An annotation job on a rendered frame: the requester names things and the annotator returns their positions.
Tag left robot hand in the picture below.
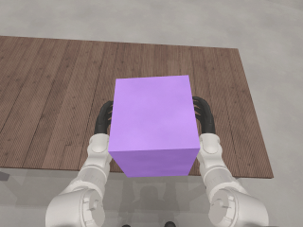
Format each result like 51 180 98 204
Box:
94 100 114 135

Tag robot left forearm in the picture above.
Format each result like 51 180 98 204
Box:
45 133 113 227

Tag robot right forearm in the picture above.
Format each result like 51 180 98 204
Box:
196 132 269 225

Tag robot left upper arm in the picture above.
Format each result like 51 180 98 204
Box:
45 188 105 227

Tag carton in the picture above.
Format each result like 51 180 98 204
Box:
108 75 201 178

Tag right robot hand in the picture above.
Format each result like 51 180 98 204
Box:
192 96 216 134

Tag table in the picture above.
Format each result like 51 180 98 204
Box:
0 35 274 189

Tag robot right upper arm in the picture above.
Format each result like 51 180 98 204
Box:
208 188 279 227

